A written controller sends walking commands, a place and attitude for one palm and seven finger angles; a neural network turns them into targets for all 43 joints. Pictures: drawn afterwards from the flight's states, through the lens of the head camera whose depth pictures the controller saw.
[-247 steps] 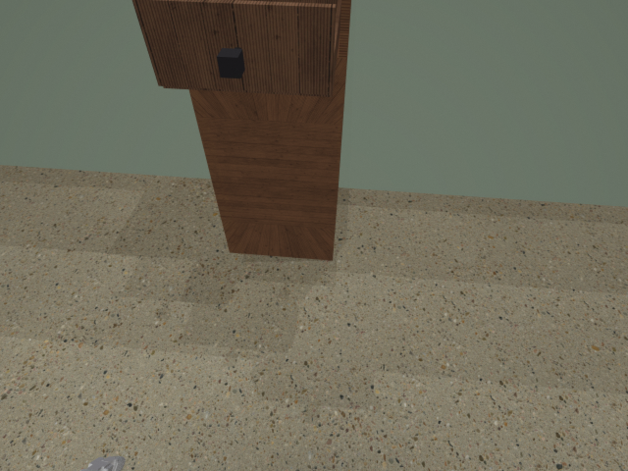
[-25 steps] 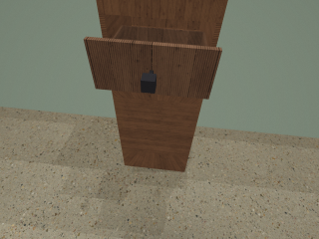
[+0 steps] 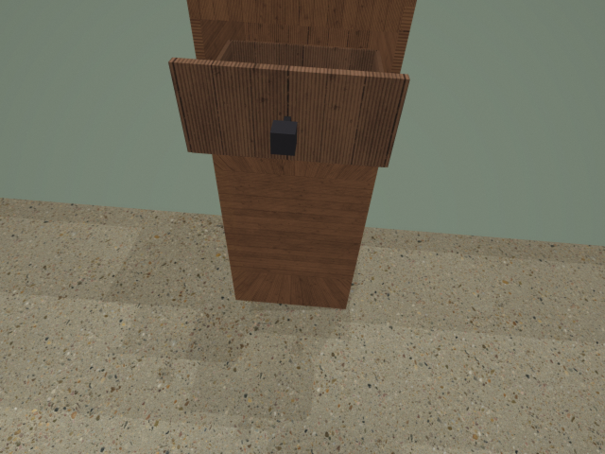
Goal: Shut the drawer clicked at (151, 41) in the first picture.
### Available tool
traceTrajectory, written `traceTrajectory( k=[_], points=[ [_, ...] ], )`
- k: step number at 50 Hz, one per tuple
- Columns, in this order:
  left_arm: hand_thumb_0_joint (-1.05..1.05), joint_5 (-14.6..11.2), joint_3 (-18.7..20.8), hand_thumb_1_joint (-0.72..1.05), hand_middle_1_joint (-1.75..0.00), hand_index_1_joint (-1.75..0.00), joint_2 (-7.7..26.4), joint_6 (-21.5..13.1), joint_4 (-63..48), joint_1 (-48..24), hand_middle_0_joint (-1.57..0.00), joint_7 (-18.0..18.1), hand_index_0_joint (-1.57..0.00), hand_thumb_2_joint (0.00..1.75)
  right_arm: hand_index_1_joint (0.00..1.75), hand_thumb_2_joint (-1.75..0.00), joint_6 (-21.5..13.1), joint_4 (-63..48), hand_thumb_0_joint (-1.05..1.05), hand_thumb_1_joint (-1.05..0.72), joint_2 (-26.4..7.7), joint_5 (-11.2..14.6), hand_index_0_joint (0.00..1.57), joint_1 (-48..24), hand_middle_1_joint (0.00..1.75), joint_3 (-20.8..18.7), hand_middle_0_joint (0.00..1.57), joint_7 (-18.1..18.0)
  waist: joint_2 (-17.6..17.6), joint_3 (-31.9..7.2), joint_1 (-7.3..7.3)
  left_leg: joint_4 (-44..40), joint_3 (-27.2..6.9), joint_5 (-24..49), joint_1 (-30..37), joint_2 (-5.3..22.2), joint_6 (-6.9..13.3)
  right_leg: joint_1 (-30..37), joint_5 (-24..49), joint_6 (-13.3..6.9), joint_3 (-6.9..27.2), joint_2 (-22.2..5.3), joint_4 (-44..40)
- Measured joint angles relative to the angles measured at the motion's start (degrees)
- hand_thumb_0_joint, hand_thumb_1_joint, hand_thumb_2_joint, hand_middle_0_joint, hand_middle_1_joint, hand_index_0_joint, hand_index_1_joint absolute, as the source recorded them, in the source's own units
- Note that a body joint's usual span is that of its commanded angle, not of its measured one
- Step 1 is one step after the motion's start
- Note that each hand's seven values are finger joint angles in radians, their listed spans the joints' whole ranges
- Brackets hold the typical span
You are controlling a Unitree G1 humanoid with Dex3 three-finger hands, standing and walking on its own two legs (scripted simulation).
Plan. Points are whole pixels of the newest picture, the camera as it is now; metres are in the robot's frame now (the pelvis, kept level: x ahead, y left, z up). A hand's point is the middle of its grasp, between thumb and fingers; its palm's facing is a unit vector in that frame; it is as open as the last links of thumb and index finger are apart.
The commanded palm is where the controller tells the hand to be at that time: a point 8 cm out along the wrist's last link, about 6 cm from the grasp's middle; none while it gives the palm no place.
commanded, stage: come to a stop and stand still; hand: left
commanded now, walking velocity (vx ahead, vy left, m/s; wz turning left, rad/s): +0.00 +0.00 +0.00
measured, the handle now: (285, 131) +0.58 +0.07 +0.15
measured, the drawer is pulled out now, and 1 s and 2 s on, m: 0.21 0.21 0.21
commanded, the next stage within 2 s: look again from close up in 0.52 s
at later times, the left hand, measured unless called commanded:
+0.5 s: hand out of the picture -0.04 +0.19 -0.18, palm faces +0.03 -0.99 -0.17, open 7.4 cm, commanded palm none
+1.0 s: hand out of the picture -0.02 +0.17 -0.18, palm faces +0.01 -0.99 -0.14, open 7.4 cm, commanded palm none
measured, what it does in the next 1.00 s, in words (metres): steps on the spot: left foot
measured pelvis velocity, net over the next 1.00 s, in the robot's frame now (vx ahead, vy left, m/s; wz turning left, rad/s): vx -0.01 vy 0.02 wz -0.02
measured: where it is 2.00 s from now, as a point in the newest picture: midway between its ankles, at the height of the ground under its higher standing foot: outside the picture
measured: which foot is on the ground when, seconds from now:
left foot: up 0.00-0.02, down 0.04-1.00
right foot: down 0.00-1.00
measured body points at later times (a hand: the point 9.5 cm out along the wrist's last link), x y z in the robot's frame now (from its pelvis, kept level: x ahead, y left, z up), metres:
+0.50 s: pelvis -0.03 +0.02 +0.00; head -0.03 +0.03 +0.45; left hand -0.05 +0.24 -0.16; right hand -0.04 -0.19 -0.16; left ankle +0.01 +0.11 -0.74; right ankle -0.01 -0.09 -0.74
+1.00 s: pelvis -0.01 +0.02 +0.00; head +0.00 +0.02 +0.45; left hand -0.02 +0.22 -0.16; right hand -0.02 -0.20 -0.16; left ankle +0.01 +0.11 -0.74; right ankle -0.01 -0.09 -0.74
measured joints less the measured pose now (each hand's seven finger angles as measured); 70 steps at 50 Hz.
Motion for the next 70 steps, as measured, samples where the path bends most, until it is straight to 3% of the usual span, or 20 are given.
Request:
traceTrajectory(
  k=[3,7,13,32,46,62,70],
  points=[
    [0.01,-0.43,-0.54,0.91,-0.30,-0.30,-0.36,-0.86,0.07,-1.68,-0.19,-0.53,-0.20,0.89,0.30,-0.90,-1.17,1.67,0.00,-0.92,-0.31,0.07,0.20,0.89,0.30,0.92,0.20,-0.81,1.43,0.82,0.04,-12.56,-2.01,0.92,6.59,1.94,0.50,-2.51,-0.79,0.70,-1.14,0.85,2.59],
    [0.01,-0.88,-0.81,0.91,-0.30,-0.30,-0.31,-1.21,0.31,-5.46,-0.19,-0.71,-0.20,0.89,0.30,-0.90,-1.50,4.96,0.00,-0.91,1.27,-0.14,0.20,0.00,0.30,2.41,0.20,-1.36,-0.49,2.47,1.36,-14.39,-0.99,4.27,6.71,0.51,1.21,-2.61,0.87,1.63,-0.19,-0.64,1.47],
    [0.00,-0.51,-1.27,0.91,-0.30,-0.30,-0.43,-1.28,0.36,-8.33,-0.20,-0.78,-0.20,0.89,0.30,-0.90,-1.55,6.24,0.01,-0.91,2.49,-0.44,0.20,-0.77,0.30,3.05,0.20,-1.29,-0.84,1.99,0.74,-17.23,-0.31,6.61,7.54,-0.41,1.86,-2.64,2.36,2.15,0.44,-1.57,0.30],
    [0.00,-0.52,-1.33,0.91,-0.30,-0.30,0.01,-1.66,1.33,-6.22,-0.19,-0.79,-0.19,0.90,0.30,-0.90,-1.82,5.71,0.00,-0.91,0.75,-0.39,0.20,-1.81,0.30,2.81,0.20,-0.89,0.45,1.33,0.52,-17.16,0.25,6.79,6.38,-0.50,2.00,-4.21,2.35,2.30,1.01,-1.69,0.91],
    [0.00,-0.78,-2.11,0.91,-0.30,-0.30,-1.48,-2.42,1.99,-7.42,-0.19,-0.60,-0.20,0.89,0.30,-0.90,-2.45,7.23,0.01,-0.92,1.02,-0.10,0.20,-2.20,0.30,3.35,0.20,-1.23,0.39,1.75,0.43,-17.50,0.47,5.53,7.97,-0.14,1.60,-2.68,1.30,2.00,1.33,-1.30,0.39],
    [0.01,-0.87,-1.85,0.91,-0.30,-0.30,-0.32,-2.58,1.83,-8.56,-0.19,-0.30,-0.20,0.89,0.30,-0.90,-2.75,8.13,0.01,-0.92,1.06,-0.15,0.20,-2.32,0.30,3.65,0.20,-1.40,0.58,1.77,0.33,-17.97,0.62,4.25,9.88,0.13,1.22,-0.91,0.08,1.67,1.56,-1.00,-0.01],
    [0.00,0.14,-0.52,0.91,-0.30,-0.30,0.21,-1.67,1.32,-5.79,-0.19,-1.68,-0.20,0.89,0.30,-0.90,-2.15,7.34,0.00,-0.91,1.42,-0.83,0.20,-0.53,0.30,2.44,0.20,-0.91,-0.59,0.02,0.17,-14.42,1.50,0.44,9.14,0.04,1.10,-3.24,-4.91,0.52,1.89,-1.42,6.38]
  ],
)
